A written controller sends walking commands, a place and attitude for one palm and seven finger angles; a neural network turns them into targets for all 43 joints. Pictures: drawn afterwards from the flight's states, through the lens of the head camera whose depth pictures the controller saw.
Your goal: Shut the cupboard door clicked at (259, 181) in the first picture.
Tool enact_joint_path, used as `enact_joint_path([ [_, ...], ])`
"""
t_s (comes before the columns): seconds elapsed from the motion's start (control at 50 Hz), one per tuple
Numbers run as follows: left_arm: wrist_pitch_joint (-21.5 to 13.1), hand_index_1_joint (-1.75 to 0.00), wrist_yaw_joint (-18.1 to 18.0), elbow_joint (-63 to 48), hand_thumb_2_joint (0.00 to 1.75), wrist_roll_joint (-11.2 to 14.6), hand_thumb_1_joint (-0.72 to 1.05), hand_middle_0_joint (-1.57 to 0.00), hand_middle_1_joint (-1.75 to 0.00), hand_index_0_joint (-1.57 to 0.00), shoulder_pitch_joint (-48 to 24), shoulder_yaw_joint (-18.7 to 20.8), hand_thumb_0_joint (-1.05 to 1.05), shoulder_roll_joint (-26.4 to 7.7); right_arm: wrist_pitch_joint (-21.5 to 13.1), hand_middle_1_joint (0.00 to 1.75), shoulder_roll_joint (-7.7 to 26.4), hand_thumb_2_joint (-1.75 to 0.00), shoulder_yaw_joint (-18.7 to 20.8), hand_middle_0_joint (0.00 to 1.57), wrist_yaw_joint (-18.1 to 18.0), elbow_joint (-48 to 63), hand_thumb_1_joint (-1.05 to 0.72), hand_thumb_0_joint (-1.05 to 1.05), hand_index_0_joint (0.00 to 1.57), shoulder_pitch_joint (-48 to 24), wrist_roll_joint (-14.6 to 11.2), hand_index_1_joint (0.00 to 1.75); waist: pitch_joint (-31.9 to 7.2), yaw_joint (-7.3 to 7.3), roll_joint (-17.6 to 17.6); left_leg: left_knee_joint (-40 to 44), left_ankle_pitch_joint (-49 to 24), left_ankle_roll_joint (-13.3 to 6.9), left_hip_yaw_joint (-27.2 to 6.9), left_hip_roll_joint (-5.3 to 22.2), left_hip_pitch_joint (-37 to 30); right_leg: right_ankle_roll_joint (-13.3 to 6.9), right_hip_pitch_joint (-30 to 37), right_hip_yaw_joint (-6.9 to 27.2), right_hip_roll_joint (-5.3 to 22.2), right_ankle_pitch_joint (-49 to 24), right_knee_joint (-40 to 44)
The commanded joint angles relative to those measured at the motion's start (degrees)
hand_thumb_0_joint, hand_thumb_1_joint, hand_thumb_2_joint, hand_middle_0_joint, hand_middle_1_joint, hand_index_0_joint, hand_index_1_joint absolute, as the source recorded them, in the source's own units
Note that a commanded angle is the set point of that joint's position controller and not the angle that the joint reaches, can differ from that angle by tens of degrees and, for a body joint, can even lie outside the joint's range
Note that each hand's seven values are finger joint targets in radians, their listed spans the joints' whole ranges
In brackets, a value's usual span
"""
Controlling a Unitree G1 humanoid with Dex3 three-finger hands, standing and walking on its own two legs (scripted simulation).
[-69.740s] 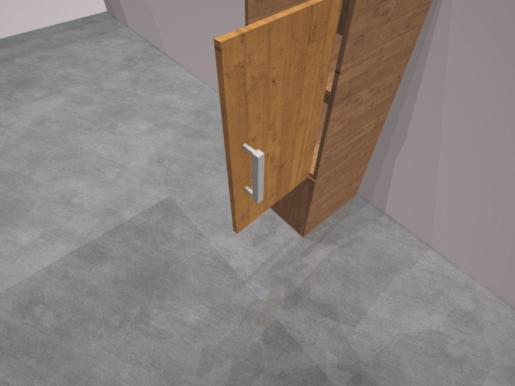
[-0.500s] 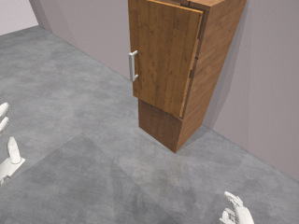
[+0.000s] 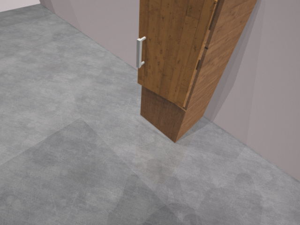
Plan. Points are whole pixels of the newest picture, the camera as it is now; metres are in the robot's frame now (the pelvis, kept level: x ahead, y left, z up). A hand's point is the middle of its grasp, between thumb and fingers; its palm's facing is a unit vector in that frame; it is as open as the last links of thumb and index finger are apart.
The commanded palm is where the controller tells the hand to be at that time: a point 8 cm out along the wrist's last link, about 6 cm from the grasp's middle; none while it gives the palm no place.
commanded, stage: let the arm hang, fingers relaxed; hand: left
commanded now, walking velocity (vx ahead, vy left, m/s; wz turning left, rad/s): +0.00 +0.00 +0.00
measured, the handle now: (141, 52) +0.96 +0.10 -0.08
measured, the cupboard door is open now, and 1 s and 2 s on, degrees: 8 8 8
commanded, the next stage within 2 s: look to check the result in 0.72 s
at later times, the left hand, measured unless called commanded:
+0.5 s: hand out of the picture -0.02 +0.18 -0.17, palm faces +0.03 -0.98 -0.19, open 7.4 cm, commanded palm none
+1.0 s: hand out of the picture +0.00 +0.18 -0.17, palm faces +0.01 -0.98 -0.21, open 7.4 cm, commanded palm none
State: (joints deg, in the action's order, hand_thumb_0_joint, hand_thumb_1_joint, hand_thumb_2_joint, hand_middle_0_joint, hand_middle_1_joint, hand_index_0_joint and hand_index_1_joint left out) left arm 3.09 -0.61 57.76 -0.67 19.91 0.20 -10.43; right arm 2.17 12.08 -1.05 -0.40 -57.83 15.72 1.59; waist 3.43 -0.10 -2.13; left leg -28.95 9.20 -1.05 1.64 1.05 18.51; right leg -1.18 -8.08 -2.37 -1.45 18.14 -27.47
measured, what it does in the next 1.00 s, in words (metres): stands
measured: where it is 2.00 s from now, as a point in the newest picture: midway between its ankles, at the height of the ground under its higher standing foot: outside the picture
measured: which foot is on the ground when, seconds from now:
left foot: down 0.00-1.00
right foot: down 0.00-1.00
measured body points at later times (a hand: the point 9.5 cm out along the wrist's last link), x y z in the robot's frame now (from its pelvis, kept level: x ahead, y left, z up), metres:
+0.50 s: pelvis +0.00 +0.01 +0.00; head -0.01 +0.01 +0.45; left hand -0.02 +0.23 -0.15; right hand +0.00 -0.22 -0.16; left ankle +0.07 +0.11 -0.74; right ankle -0.03 -0.11 -0.74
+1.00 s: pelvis +0.01 +0.00 +0.01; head +0.03 +0.00 +0.46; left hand +0.00 +0.24 -0.15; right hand +0.01 -0.24 -0.15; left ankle +0.07 +0.11 -0.74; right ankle -0.03 -0.11 -0.74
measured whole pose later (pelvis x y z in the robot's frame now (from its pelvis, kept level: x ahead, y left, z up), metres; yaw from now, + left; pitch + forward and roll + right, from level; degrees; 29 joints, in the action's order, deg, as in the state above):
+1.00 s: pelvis +0.01 +0.00 +0.01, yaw -1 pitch -2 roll +0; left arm 0.1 -1.3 65.1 -0.6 16.8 1.0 -10.5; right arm 0.7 10.7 0.4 -1.4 -64.4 14.9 1.0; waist 3.2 -0.4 0.4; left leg -23.6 7.8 -0.9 2.8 0.9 13.9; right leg -1.2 -4.0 -1.2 -1.3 16.3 -22.1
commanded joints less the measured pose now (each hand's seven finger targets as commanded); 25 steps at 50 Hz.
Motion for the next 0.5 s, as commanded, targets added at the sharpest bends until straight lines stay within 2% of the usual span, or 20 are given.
enact_joint_path([
  [0.0, -2.7, -0.3, -0.5, 1.0, 0.9, 0.0, 0.9, -0.2, -0.3, -0.2, 2.8, 1.8, 0.0, -6.2, -1.6, 0.3, 5.8, -0.9, 2.0, 0.2, -1.5, 0.7, -0.9, 0.0, 0.2, 0.3, -0.4, 0.3, -1.8, -0.05, 9.7, 9.4, 8.2, -1.1, -7.6, 4.6, -5.3, -2.6, -4.8, 7.0, 5.5, 0.5, 9.0],
  [0.06, -2.9, -0.3, -0.6, 4.1, 0.9, 0.0, 0.9, -0.2, -0.3, -0.2, 4.6, 1.5, 0.0, -5.3, -1.7, 0.3, 5.9, -0.9, 2.5, 0.2, -1.9, -1.3, -0.9, 0.0, 0.2, 2.2, -0.7, 0.3, -1.7, -0.07, 6.0, 10.2, 7.9, -1.5, -8.2, 5.3, -6.6, -2.5, -4.9, 6.2, 5.3, -0.3, 9.3],
  [0.14, -3.0, -0.3, -1.0, 6.3, 0.9, -0.1, 0.9, -0.2, -0.3, -0.2, 6.2, 1.5, 0.0, -4.6, -1.6, 0.3, 5.5, -0.9, 2.8, 0.2, -2.1, -2.8, -0.9, 0.0, 0.2, 3.8, -0.8, 0.3, -0.1, -0.11, 3.0, 10.4, 8.1, -1.7, -7.8, 5.3, -6.8, -2.5, -6.1, 6.1, 5.2, 0.7, 9.8],
  [0.26, -3.1, -0.3, -1.4, 7.2, 0.9, -0.3, 0.9, -0.2, -0.3, -0.2, 7.0, 1.4, 0.0, -3.7, -1.5, 0.3, 4.1, -0.9, 2.9, 0.2, -2.0, -4.1, -0.9, 0.0, 0.2, 4.8, -0.7, 0.3, 2.0, -0.25, 0.7, 10.7, 8.0, -1.7, -7.0, 5.1, -6.5, -2.3, -8.0, 6.3, 5.5, 2.0, 9.9],
  [0.4, -3.1, -0.3, -1.5, 6.5, 0.9, -0.4, 0.9, -0.2, -0.3, -0.2, 5.9, 1.5, 0.0, -3.5, -1.4, 0.3, 3.1, -0.9, 2.8, 0.2, -1.7, -4.3, -0.9, 0.0, 0.2, 4.5, -0.5, 0.3, 4.6, -0.35, 1.4, 10.7, 8.1, -1.3, -6.4, 4.6, -5.7, -1.9, -10.2, 6.6, 5.6, 3.1, 10.2],
  [0.48, -3.1, -0.3, -1.5, 5.8, 0.9, -0.4, 0.9, -0.2, -0.3, -0.2, 4.6, 1.6, 0.0, -4.0, -1.6, 0.3, 3.2, -0.9, 2.8, 0.2, -1.6, -4.1, -0.9, 0.0, 0.2, 3.9, -0.4, 0.3, 4.3, -0.34, 2.3, 11.1, 8.0, -1.2, -6.7, 4.6, -5.7, -1.8, -9.7, 6.7, 5.6, 2.3, 9.9],
])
